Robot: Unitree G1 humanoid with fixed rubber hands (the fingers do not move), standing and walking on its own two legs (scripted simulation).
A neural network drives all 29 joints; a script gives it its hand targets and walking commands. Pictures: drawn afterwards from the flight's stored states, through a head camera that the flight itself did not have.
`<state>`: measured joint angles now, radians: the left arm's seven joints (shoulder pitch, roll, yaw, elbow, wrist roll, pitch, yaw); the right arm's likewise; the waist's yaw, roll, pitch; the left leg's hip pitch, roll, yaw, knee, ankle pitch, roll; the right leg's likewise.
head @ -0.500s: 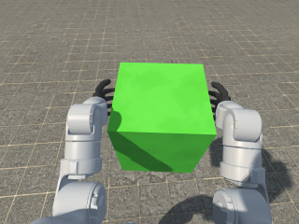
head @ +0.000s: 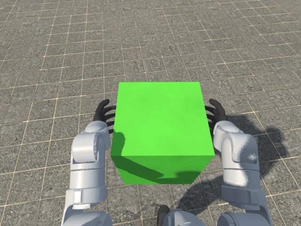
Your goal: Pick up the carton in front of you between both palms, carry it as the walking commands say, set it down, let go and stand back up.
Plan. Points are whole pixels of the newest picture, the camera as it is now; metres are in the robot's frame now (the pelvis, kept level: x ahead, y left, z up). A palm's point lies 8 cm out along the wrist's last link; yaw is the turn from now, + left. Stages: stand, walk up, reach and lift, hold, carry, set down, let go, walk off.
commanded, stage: carry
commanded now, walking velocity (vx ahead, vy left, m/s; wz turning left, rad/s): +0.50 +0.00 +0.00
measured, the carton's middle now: (158, 137) +0.34 -0.02 -0.01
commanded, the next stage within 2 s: none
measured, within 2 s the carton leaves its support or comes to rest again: neither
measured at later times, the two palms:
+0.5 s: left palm (83, 50) +0.60 +0.21 +0.10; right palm (178, 48) +0.59 -0.09 +0.11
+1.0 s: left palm (103, 9) +0.89 +0.18 +0.09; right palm (175, 9) +0.89 -0.12 +0.08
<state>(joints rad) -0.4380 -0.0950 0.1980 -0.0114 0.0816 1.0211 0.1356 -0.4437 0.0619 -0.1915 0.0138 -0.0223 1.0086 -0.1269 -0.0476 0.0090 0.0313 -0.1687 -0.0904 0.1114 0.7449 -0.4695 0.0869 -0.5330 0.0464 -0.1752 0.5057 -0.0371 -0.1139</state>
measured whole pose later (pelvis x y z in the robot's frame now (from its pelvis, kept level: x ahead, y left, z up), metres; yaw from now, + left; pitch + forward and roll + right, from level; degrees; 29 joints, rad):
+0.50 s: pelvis +0.32 +0.07 +0.02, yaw -2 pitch +4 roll +1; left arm -0.22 -0.13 0.17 -0.22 0.10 1.18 0.09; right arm -0.23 0.14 -0.13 -0.21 -0.11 1.17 -0.10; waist -0.01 -0.03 -0.14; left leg -0.41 0.03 0.23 0.51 -0.16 0.07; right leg -0.21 -0.07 -0.05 0.87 -0.47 0.01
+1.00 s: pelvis +0.63 +0.03 +0.01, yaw +1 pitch +3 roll -1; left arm -0.17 -0.13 0.10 -0.25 0.11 1.19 0.09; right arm -0.14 0.13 -0.13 -0.30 -0.11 1.21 -0.09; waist 0.01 0.04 -0.11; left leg -0.23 0.08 0.06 1.05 -0.45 -0.01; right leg -0.45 -0.04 -0.25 0.54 -0.16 -0.09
